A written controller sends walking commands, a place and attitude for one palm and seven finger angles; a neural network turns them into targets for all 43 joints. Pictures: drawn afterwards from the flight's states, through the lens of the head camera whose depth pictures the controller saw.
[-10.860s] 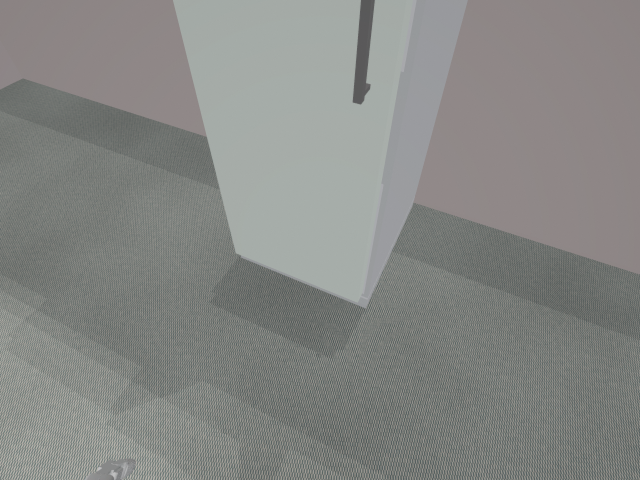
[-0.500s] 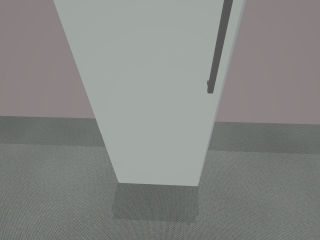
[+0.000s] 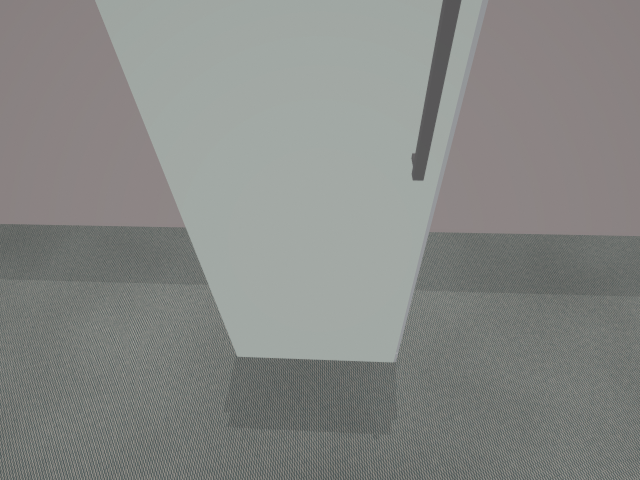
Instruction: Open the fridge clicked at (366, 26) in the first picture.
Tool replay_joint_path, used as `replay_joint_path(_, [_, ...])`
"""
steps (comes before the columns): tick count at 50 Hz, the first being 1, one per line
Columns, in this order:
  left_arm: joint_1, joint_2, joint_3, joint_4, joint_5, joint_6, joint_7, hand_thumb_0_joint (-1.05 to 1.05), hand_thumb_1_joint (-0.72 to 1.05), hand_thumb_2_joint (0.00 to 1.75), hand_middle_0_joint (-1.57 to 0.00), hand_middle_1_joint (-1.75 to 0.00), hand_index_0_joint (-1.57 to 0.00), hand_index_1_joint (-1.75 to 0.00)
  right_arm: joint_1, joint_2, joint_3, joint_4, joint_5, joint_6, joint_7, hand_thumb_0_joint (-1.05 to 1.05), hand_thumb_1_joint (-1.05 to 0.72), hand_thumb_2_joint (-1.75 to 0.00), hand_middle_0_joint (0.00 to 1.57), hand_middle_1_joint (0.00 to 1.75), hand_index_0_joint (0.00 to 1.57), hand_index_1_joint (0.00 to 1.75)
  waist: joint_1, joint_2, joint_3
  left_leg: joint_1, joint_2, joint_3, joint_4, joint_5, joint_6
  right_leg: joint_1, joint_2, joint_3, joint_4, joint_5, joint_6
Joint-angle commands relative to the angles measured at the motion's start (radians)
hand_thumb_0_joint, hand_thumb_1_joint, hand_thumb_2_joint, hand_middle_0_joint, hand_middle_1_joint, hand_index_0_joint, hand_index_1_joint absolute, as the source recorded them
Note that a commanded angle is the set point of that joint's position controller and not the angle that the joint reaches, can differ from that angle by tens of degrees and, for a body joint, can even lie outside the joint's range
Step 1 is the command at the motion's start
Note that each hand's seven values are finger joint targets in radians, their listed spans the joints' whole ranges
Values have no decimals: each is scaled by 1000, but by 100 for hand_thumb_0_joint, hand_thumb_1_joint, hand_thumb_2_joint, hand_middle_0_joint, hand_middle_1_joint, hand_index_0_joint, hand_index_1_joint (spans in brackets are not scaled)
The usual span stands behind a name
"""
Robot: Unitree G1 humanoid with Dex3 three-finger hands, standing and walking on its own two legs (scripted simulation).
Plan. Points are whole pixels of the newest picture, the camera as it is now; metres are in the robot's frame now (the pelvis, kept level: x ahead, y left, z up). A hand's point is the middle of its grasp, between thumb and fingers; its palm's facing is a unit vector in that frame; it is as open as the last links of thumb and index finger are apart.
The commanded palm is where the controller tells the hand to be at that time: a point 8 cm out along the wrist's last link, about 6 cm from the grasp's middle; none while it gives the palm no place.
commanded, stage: look again from close up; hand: right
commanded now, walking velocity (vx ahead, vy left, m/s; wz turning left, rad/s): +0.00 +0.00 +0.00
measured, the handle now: (437, 54) +0.57 -0.12 +0.27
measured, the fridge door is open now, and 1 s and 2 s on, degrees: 0 0 0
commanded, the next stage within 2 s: none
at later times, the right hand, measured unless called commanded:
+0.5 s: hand out of the picture +0.01 -0.18 -0.18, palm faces -0.01 +0.98 -0.20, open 7.4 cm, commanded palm none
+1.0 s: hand out of the picture +0.02 -0.16 -0.18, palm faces -0.01 +0.98 -0.18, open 7.4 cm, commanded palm none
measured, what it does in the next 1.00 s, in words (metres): stands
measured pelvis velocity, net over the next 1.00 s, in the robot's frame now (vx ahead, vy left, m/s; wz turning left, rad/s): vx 0.02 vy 0.01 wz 0.02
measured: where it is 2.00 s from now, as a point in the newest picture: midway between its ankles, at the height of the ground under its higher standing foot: outside the picture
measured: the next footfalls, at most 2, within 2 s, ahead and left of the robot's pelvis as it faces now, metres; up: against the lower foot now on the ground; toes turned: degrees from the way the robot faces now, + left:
none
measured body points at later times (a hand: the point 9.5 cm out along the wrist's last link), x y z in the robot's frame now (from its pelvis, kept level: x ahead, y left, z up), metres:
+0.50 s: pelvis +0.01 +0.01 +0.00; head +0.01 -0.01 +0.45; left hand +0.04 +0.25 -0.15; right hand +0.01 -0.23 -0.16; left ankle +0.01 +0.14 -0.74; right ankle +0.07 -0.08 -0.74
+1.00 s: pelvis +0.02 +0.01 +0.00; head +0.02 -0.01 +0.45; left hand +0.03 +0.24 -0.15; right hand +0.02 -0.22 -0.16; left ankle +0.01 +0.14 -0.74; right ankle +0.07 -0.08 -0.74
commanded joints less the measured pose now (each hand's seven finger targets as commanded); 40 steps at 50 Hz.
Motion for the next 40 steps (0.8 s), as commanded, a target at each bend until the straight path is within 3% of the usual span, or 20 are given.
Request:
replay_joint_path(1, [2, 151, 26, -43, 3, -21, 14, 0, 90, 90, -20, -30, -20, -30, 49, -109, -20, -32, 3, -20, -4, 0, -90, -90, 20, 30, 20, 30, -2, -32, 29, -37, 69, -93, -93, -54, 61, -5, -135, 176, -164, -207, 27])
replay_joint_path(11, [-2, 145, 25, -31, 3, -19, 14, 0, 90, 90, -20, -30, -20, -30, 51, -99, -19, -22, 2, -17, -6, 0, -90, -90, 20, 30, 20, 30, -5, -44, 42, -32, 66, -86, -94, -40, 55, -2, -140, 178, -187, -217, 29])
replay_joint_path(23, [4, 124, 18, -17, 0, -19, 15, 0, 90, 90, -20, -30, -20, -30, 49, -91, -14, -19, 5, -22, -8, 0, -90, -90, 20, 30, 20, 30, -2, -15, 28, -29, 75, -96, -113, -5, 54, 43, -129, 145, -149, -108, 33])
replay_joint_path(31, [13, 107, 15, -7, 1, -18, 17, 0, 90, 90, -20, -30, -20, -30, 57, -76, -13, -13, 6, -20, -8, 0, -90, -90, 20, 30, 20, 30, -1, -25, 29, -31, 73, -99, -117, -13, 54, 52, -130, 137, -150, -108, 36])
replay_joint_path(40, [20, 93, 12, 3, -1, -17, 19, 0, 90, 90, -20, -30, -20, -30, 62, -63, -10, -9, 7, -21, -10, 0, -90, -90, 20, 30, 20, 30, -3, -21, 57, -32, 72, -98, -125, -7, 52, 45, -126, 129, -143, -94, 39])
